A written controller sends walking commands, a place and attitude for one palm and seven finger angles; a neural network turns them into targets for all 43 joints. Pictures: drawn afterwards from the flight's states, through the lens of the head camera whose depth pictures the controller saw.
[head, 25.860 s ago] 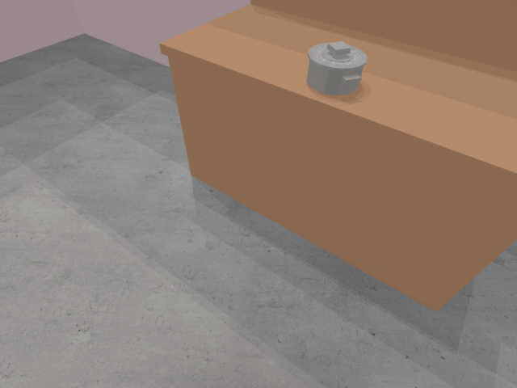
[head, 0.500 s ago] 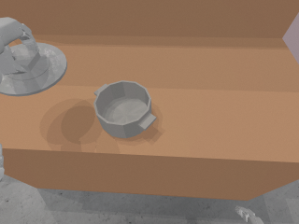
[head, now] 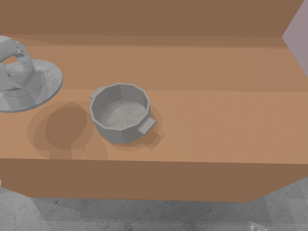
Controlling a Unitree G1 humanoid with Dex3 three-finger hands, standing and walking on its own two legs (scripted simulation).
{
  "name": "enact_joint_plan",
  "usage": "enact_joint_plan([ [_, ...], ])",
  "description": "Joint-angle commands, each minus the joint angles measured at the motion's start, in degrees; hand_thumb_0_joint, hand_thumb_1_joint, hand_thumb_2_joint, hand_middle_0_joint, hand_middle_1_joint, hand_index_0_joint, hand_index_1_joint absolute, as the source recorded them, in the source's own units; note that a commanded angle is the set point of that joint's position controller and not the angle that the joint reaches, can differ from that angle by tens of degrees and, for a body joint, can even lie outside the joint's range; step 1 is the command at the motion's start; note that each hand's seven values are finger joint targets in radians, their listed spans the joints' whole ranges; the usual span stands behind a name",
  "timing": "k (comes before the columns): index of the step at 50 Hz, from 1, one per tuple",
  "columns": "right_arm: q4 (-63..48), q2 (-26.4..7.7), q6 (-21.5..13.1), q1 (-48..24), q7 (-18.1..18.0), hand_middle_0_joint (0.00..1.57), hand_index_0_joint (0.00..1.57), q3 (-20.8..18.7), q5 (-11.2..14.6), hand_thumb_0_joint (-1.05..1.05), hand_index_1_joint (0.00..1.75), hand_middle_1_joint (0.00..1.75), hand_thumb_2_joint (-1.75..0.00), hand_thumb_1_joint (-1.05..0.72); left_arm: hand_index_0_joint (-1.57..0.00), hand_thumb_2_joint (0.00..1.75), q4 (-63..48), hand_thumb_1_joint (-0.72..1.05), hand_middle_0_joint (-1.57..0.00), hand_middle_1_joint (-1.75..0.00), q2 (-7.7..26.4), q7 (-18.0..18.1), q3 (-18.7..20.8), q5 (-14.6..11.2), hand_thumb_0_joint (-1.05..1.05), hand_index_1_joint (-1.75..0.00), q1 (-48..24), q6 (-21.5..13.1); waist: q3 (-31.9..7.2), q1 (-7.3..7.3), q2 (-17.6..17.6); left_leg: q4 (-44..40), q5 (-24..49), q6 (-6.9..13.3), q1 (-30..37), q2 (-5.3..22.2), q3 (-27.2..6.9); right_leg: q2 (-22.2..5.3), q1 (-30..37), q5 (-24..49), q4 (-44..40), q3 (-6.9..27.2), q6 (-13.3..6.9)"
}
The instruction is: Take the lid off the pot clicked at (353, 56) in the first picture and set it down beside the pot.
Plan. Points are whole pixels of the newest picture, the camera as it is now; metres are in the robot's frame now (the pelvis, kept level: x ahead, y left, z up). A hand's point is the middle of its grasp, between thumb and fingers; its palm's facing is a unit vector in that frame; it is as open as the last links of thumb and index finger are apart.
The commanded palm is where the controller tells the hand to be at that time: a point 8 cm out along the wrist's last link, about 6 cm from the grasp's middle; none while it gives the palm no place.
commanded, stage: lower the lid onto the table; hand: left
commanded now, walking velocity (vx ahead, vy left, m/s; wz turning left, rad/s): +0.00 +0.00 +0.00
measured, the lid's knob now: (19, 75) +0.45 +0.34 +0.15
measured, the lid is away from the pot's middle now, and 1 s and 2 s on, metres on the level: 0.23 0.21 0.24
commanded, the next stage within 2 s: none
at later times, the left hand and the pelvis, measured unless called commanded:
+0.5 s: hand (17, 85) +0.42 +0.33 +0.14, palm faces -0.37 -0.10 -0.92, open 8.7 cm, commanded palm +0.42 +0.34 +0.22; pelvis +0.00 +0.01 +0.00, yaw +0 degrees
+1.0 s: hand (29, 94) +0.42 +0.32 +0.11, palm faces -0.43 -0.11 -0.90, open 8.7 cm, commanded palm +0.43 +0.33 +0.19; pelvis +0.00 +0.00 +0.00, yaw +0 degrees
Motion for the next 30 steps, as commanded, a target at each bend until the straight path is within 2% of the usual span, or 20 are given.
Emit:
enact_joint_plan([
  [1,-5.2,-9.2,-1.6,0.2,-1.0,0.2,0.2,-3.2,0.2,0.0,0.3,0.3,-0.9,-0.9,-0.82,1.12,-10.9,0.44,-0.93,-1.04,23.3,3.2,8.2,-0.3,0.0,-0.98,-30.2,-0.9,-25.5,-0.07,3.7,0.1,24.4,2.6,12.5,-0.2,-2.3,3.1,6.8,17.0,1.0,-0.4,-3.0],
  [3,-4.6,-9.3,-1.5,0.3,-1.0,0.2,0.2,-3.3,0.2,0.0,0.3,0.3,-0.9,-0.9,-0.82,1.12,-12.1,0.44,-0.93,-1.04,23.4,3.5,7.6,-0.2,0.0,-0.98,-32.3,-1.4,-25.7,-0.39,6.2,0.2,25.1,2.4,13.6,0.1,-2.3,3.2,6.0,16.3,0.9,-0.3,-3.0],
  [4,-4.7,-9.1,-1.8,0.3,-1.1,0.2,0.2,-3.3,0.1,0.0,0.3,0.3,-0.9,-0.9,-0.82,1.12,-11.7,0.44,-0.93,-1.04,22.0,3.6,6.5,0.0,0.0,-0.98,-32.3,-1.5,-25.9,-0.41,6.4,0.3,25.0,2.4,14.1,0.0,-2.4,3.2,5.4,15.5,0.7,-0.3,-3.1],
  [5,-4.5,-9.1,-1.8,0.2,-1.2,0.2,0.2,-3.3,0.2,0.0,0.3,0.3,-0.9,-0.9,-0.82,1.12,-13.6,0.44,-0.93,-1.04,22.0,3.8,6.0,-0.1,0.0,-0.98,-34.1,-1.8,-26.4,-0.56,8.1,0.1,25.7,2.2,15.5,0.3,-2.8,3.4,4.5,14.6,0.5,-0.6,-3.2],
  [7,-4.7,-9.4,-2.5,0.3,-1.3,0.2,0.2,-3.4,-0.1,0.0,0.3,0.3,-0.9,-0.9,-0.82,1.12,-14.0,0.44,-0.93,-1.04,23.1,4.3,7.4,0.0,0.0,-0.98,-32.3,-2.5,-28.1,-0.13,8.8,0.8,28.5,2.2,16.5,0.5,-3.1,3.3,4.9,15.6,0.6,-0.1,-3.5],
  [8,-4.6,-9.2,-2.5,0.4,-1.1,0.2,0.2,-3.3,-0.3,0.0,0.3,0.3,-0.9,-0.9,-0.82,1.12,-16.5,0.44,-0.93,-1.04,25.0,4.7,9.2,-0.1,0.0,-0.98,-32.8,-3.0,-29.6,0.09,9.6,0.9,30.4,2.0,17.7,0.5,-3.7,3.5,5.5,16.2,1.0,-0.2,-3.4],
  [10,-4.3,-9.0,-2.6,0.4,-1.2,0.2,0.2,-3.4,-0.3,0.0,0.3,0.3,-0.9,-0.9,-0.82,1.12,-15.1,0.44,-0.93,-1.04,22.9,4.6,8.3,-0.4,0.0,-0.98,-31.2,-3.3,-29.2,-0.13,8.5,0.9,32.0,2.0,18.2,0.7,-3.8,3.5,4.8,16.5,0.8,-0.5,-3.2],
  [12,-4.5,-9.1,-2.7,-0.1,-1.0,0.2,0.2,-3.5,-0.3,0.0,0.3,0.3,-0.9,-0.9,-0.82,1.12,-13.6,0.44,-0.93,-1.04,20.6,4.3,6.9,-1.0,0.0,-0.98,-28.6,-3.5,-26.7,-0.27,8.4,0.8,31.7,1.9,17.2,0.7,-3.9,3.4,3.3,15.5,0.3,-0.6,-3.2],
  [13,-4.0,-9.1,-2.5,0.5,-0.8,0.2,0.2,-3.6,-0.4,0.0,0.3,0.3,-0.9,-0.9,-0.82,1.12,-13.5,0.44,-0.93,-1.04,21.1,4.3,7.8,-1.1,0.0,-0.98,-27.9,-3.6,-26.2,-0.21,7.2,0.8,31.5,1.8,16.9,0.9,-4.0,3.4,3.6,15.5,0.6,-0.8,-3.1],
  [15,-3.9,-9.0,-2.2,0.5,-0.7,0.2,0.2,-3.4,-0.2,0.0,0.3,0.3,-0.9,-0.9,-0.82,1.12,-9.0,0.44,-0.93,-1.04,19.3,4.1,6.6,-1.1,0.0,-0.98,-25.1,-3.6,-23.9,-0.4,4.9,0.7,29.7,1.9,14.6,0.5,-3.6,3.5,3.0,15.4,0.6,-1.0,-3.0],
  [16,-3.6,-9.2,-1.8,0.6,-0.6,0.2,0.2,-3.4,-0.1,0.0,0.3,0.3,-0.9,-0.9,-0.82,1.12,-8.7,0.44,-0.93,-1.04,20.1,4.1,7.0,-1.2,0.0,-0.98,-26.1,-3.8,-23.1,-0.39,3.8,0.2,27.7,1.7,13.4,0.5,-3.6,3.6,3.4,15.0,0.7,-1.2,-3.0],
  [17,-4.0,-9.4,-1.8,-0.2,-0.5,0.2,0.2,-3.4,-0.1,0.0,0.3,0.3,-0.9,-0.9,-0.82,1.12,-9.3,0.44,-0.93,-1.04,18.8,4.0,5.5,-1.1,0.0,-0.98,-27.3,-4.0,-23.1,-0.45,5.5,0.2,27.9,1.6,13.3,0.6,-3.5,3.3,2.8,14.7,0.6,-0.9,-3.2],
  [19,-4.7,-9.1,-1.8,0.1,-0.3,0.2,0.2,-3.8,-0.4,0.0,0.3,0.3,-0.9,-0.9,-0.82,1.12,-14.8,0.44,-0.93,-1.04,19.9,4.5,6.2,-0.7,0.0,-0.98,-29.5,-4.3,-27.5,-0.21,7.0,0.4,30.2,1.5,16.7,0.7,-4.1,3.4,3.5,14.8,0.9,-0.7,-3.2],
  [20,-4.9,-9.2,-1.9,-0.1,-0.2,0.2,0.2,-3.9,-0.5,0.0,0.3,0.3,-0.9,-0.9,-0.82,1.12,-17.7,0.44,-0.93,-1.04,21.7,4.9,7.7,-0.5,0.0,-0.98,-30.3,-4.6,-29.3,0.04,8.2,0.6,32.4,1.3,18.4,0.7,-4.5,3.6,3.7,15.1,1.1,-0.7,-3.3],
  [21,-5.1,-8.8,-2.1,-0.2,-0.3,0.2,0.2,-3.7,-0.7,0.0,0.3,0.3,-0.9,-0.9,-0.82,1.12,-16.0,0.44,-0.93,-1.04,19.9,5.0,6.6,-0.3,0.0,-0.98,-28.9,-4.8,-29.0,-0.21,8.2,0.8,32.6,1.3,18.6,0.7,-4.5,3.6,2.6,14.5,0.9,-0.8,-3.3],
  [22,-4.8,-9.3,-2.2,0.3,-0.4,0.2,0.2,-3.9,-0.8,0.0,0.3,0.3,-0.9,-0.9,-0.82,1.12,-15.8,0.44,-0.93,-1.04,22.3,5.3,9.1,-0.7,0.0,-0.98,-28.0,-5.2,-29.2,0.08,6.5,1.2,33.6,1.4,18.3,1.0,-4.5,3.6,3.4,15.6,0.9,-0.6,-3.3],
  [23,-4.5,-9.1,-2.0,0.4,-0.3,0.2,0.2,-3.7,-0.7,0.0,0.3,0.3,-0.9,-0.9,-0.82,1.12,-13.8,0.44,-0.93,-1.04,22.6,5.3,9.6,-0.9,0.0,-0.98,-27.0,-5.4,-28.4,-0.1,6.1,1.0,33.0,1.5,17.2,0.7,-4.5,3.7,3.9,15.9,1.1,-0.6,-3.1],
  [26,-4.2,-8.9,-1.7,0.4,-0.3,0.2,0.2,-3.7,-0.5,0.0,0.3,0.3,-0.9,-0.9,-0.82,1.12,-10.4,0.44,-0.93,-1.04,19.8,4.7,7.6,-1.5,0.0,-0.98,-26.3,-5.8,-25.5,-0.38,4.3,0.5,28.8,1.7,14.5,0.3,-3.9,3.4,3.3,15.2,0.9,-0.9,-2.9],
  [28,-3.9,-9.2,-1.4,0.8,-0.1,0.2,0.2,-3.9,-0.5,0.0,0.3,0.3,-0.9,-0.9,-0.82,1.12,-10.8,0.44,-0.93,-1.04,21.0,5.1,8.1,-1.0,0.0,-0.98,-27.3,-6.1,-26.1,-0.28,4.4,0.5,28.0,1.6,14.3,0.4,-3.6,3.3,3.8,15.2,1.3,-0.7,-2.9],
  [30,-4.7,-9.0,-1.6,0.4,0.0,0.2,0.2,-3.9,-0.6,0.0,0.3,0.3,-0.9,-0.9,-0.82,1.12,-12.9,0.44,-0.93,-1.04,21.1,5.6,8.2,-0.5,0.0,-0.98,-27.2,-6.6,-27.6,-0.01,6.3,0.8,30.7,1.4,15.8,0.3,-4.1,3.5,3.4,15.3,1.5,-0.7,-3.2],
])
